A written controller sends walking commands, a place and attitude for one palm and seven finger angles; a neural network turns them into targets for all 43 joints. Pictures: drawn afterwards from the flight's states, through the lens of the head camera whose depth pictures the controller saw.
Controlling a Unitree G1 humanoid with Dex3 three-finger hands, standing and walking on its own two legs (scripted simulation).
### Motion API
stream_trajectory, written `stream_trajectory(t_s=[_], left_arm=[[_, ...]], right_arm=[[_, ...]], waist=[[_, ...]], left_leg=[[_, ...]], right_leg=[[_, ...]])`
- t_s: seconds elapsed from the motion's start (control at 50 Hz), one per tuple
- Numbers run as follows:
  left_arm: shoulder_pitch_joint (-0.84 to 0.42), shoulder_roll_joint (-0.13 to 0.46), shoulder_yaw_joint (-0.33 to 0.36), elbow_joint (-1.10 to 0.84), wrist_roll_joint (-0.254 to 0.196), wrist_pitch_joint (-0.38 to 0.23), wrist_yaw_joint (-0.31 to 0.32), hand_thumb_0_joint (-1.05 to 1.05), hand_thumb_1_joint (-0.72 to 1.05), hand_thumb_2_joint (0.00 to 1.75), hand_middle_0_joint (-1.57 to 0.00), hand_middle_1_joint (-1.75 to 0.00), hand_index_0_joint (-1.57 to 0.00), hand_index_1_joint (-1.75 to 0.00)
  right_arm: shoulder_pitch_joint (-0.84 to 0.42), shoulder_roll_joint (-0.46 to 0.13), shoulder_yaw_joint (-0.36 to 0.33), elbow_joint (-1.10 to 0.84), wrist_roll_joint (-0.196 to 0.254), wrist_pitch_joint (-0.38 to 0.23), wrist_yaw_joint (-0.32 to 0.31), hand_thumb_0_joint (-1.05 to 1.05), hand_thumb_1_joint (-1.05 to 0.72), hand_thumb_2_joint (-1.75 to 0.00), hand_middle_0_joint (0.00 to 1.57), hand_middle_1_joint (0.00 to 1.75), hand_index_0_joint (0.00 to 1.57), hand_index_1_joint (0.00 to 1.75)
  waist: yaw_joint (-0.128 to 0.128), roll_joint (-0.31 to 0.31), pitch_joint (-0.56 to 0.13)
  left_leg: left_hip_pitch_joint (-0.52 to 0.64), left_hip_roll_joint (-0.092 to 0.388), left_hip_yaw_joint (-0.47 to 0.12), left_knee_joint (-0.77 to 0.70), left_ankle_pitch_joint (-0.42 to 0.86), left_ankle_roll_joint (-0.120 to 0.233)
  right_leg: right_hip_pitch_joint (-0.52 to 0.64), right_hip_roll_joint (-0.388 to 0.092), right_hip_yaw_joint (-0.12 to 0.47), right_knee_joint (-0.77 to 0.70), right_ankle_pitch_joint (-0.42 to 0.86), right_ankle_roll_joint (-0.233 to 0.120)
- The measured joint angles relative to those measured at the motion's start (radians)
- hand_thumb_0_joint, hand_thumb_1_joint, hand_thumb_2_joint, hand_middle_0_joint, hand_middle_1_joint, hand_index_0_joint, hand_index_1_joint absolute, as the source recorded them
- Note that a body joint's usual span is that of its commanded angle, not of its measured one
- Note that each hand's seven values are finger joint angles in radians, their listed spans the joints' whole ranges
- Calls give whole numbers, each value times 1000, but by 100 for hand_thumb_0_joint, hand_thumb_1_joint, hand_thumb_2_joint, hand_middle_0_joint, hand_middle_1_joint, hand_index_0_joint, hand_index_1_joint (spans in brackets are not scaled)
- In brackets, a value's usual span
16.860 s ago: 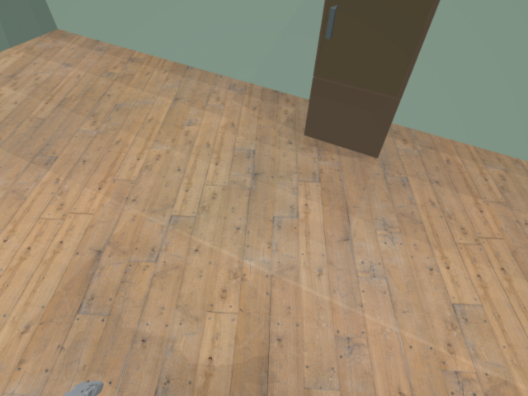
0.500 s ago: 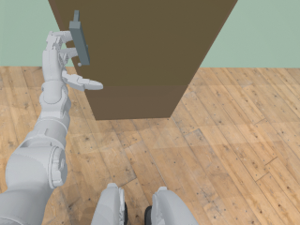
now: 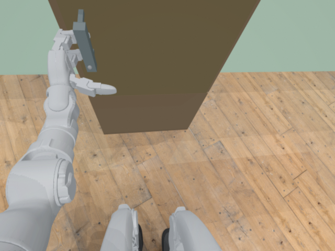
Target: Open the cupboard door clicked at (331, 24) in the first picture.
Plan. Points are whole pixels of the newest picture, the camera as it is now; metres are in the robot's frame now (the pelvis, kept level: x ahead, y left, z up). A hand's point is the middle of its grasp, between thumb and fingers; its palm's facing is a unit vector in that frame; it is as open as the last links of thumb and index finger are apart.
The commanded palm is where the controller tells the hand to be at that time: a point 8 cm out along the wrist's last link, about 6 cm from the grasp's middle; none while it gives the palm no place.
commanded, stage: close the thumb around the handle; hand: left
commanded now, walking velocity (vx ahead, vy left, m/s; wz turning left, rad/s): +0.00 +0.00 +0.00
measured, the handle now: (86, 42) +0.59 +0.16 +0.06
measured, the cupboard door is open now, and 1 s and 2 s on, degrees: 0 4 39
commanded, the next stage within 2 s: pull the door open along its arc in 0.58 s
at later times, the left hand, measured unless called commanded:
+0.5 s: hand (96, 65) +0.53 +0.14 +0.05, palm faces +0.09 -1.00 -0.02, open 5.9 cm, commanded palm +0.50 +0.16 +0.04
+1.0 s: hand (99, 74) +0.50 +0.13 +0.05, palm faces +0.08 -1.00 -0.01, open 6.0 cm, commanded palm +0.44 +0.17 +0.04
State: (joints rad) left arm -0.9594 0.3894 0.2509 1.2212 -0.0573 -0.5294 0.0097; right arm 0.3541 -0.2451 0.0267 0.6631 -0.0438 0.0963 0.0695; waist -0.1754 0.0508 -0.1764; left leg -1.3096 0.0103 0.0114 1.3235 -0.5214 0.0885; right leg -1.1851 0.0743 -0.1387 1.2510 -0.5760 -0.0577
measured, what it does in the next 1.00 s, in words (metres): stands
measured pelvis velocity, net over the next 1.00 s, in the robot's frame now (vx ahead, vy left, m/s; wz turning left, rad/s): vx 0.01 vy -0.01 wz -0.02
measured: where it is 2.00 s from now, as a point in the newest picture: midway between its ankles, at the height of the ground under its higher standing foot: outside the picture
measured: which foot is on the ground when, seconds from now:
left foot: down 0.00-1.00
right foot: down 0.00-1.00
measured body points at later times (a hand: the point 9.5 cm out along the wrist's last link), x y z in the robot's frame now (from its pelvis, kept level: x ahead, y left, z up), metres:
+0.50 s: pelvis +0.00 +0.00 +0.00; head +0.15 +0.03 +0.42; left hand +0.52 +0.19 +0.05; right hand +0.00 -0.26 -0.11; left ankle +0.04 +0.06 -0.61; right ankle +0.00 -0.10 -0.61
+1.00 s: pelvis +0.01 -0.01 +0.01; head +0.15 +0.01 +0.44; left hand +0.49 +0.19 +0.05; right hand +0.02 -0.27 -0.11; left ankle +0.04 +0.06 -0.61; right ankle +0.00 -0.10 -0.61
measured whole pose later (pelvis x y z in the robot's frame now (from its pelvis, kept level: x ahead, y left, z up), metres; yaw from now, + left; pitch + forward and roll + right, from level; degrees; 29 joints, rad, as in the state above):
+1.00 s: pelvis +0.01 -0.01 +0.01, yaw -1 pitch +28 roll -4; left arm -0.77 0.33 0.28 1.05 -0.09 -0.52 0.00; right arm 0.37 -0.25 0.02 0.61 -0.02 0.13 0.07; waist -0.16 0.05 -0.18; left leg -1.23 0.03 0.05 1.27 -0.53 0.07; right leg -1.14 0.09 -0.09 1.22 -0.57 -0.07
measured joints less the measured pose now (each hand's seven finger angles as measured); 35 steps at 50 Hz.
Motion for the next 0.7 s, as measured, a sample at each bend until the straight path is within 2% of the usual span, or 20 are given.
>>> stream_trajectory(t_s=[0.16, 0.24, 0.48, 0.7], left_arm=[[8, -15, 2, -7, 9, 0, 28, -1, -15, 44, -28, -124, -28, -123], [2, -10, 12, 3, 22, -3, 26, -1, 5, 53, -30, -126, -30, -125], [-12, -4, 23, 7, 24, 2, 26, 1, 67, 80, -35, -132, -37, -132], [10, 4, 48, -12, 19, 8, 6, 1, 71, 81, -35, -134, -34, -135]], right_arm=[[12, -4, -6, 6, -3, 1, 6, 0, -90, -89, 20, 30, 20, 30], [13, -6, -3, 6, -3, 0, 3, 0, -90, -89, 20, 30, 20, 30], [13, -9, -1, -5, -2, -1, 0, 0, -90, -89, 20, 30, 20, 30], [4, -6, 5, -24, 4, 4, -4, 0, -90, -89, 20, 30, 20, 30]], waist=[[-5, 4, -1], [-11, 3, 0], [-16, 2, 1], [-19, -1, 1]], left_leg=[[3, 2, 7, -5, 3, 3], [3, 3, 10, -5, 3, 4], [-5, 6, 12, -2, 2, -1], [4, 13, 14, -5, 0, -9]], right_leg=[[0, 2, 8, -4, 6, 4], [-3, 2, 11, -1, 6, 4], [-14, 4, 13, 6, 4, -1], [-10, 11, 16, 6, 2, -9]])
